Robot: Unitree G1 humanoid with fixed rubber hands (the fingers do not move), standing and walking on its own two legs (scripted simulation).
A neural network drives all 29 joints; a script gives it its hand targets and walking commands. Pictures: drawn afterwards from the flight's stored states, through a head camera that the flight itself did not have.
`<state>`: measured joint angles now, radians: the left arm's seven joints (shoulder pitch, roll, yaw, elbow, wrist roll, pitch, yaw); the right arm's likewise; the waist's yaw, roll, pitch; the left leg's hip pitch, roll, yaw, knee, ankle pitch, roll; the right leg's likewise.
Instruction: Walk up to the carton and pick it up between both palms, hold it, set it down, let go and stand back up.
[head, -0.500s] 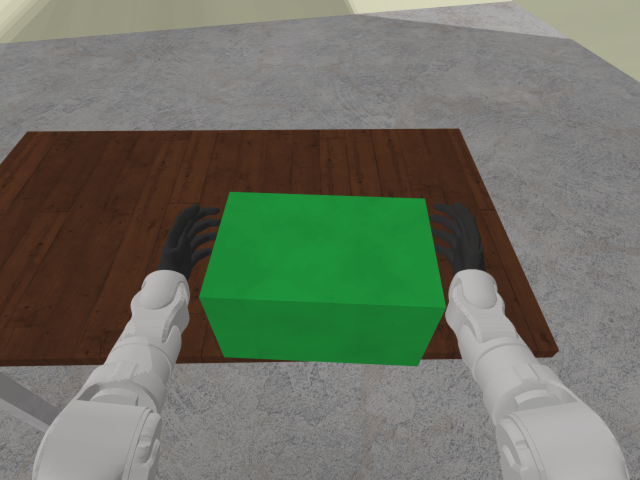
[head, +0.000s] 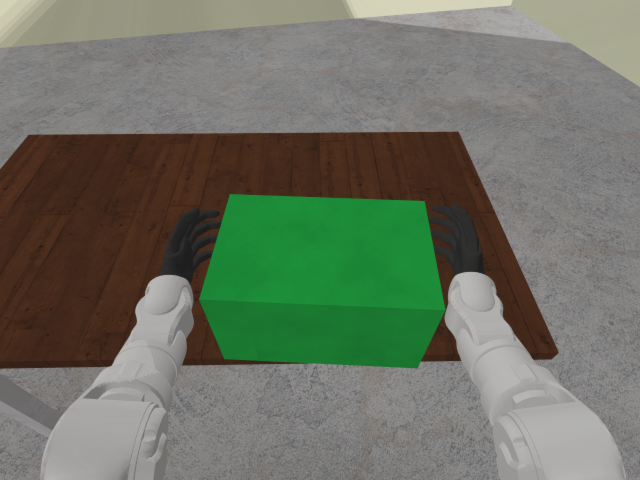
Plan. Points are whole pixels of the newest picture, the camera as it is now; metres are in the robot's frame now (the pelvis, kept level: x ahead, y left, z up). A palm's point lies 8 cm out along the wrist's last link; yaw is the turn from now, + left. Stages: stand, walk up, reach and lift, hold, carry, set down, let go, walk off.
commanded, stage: reach and lift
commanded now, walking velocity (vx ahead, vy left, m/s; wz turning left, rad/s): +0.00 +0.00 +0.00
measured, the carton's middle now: (323, 280) +0.41 +0.00 +0.01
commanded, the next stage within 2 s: none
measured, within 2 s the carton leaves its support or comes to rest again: leaves its support in 0.38 s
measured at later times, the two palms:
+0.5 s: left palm (169, 281) +0.37 +0.19 +0.07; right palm (469, 275) +0.36 -0.18 +0.08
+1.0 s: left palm (155, 269) +0.35 +0.19 +0.12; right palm (488, 255) +0.35 -0.18 +0.13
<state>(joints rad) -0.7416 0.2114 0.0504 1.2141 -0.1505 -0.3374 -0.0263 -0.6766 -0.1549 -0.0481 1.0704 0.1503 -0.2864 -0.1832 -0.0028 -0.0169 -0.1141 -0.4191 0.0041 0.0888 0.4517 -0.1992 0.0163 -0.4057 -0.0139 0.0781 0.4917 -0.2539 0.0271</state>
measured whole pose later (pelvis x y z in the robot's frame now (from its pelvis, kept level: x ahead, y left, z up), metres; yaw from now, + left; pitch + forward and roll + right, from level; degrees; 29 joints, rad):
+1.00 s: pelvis -0.02 +0.01 +0.00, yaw +0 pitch +0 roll +0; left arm -0.60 0.18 0.07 0.82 -0.10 0.11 0.04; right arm -0.63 -0.15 -0.12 0.86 0.15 0.09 -0.14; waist 0.00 -0.02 -0.14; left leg -0.25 0.01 0.09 0.44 -0.19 0.02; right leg -0.22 -0.01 0.08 0.46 -0.23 0.03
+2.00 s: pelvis -0.03 +0.00 +0.00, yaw +0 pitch -3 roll +0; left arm -0.57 0.13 0.16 0.44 0.03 0.51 0.06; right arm -0.75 -0.19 -0.12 0.82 0.19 0.29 -0.09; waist 0.00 -0.02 -0.13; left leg -0.20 0.01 0.09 0.43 -0.18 0.02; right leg -0.19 -0.01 0.08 0.46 -0.23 0.03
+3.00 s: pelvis -0.04 +0.00 +0.00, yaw +0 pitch -4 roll +0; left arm -0.61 0.13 0.19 0.41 0.05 0.59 0.04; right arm -0.78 -0.20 -0.12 0.78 0.20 0.37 -0.10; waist 0.00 -0.02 -0.12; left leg -0.19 0.01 0.09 0.43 -0.16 0.02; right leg -0.18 -0.01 0.08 0.46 -0.21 0.03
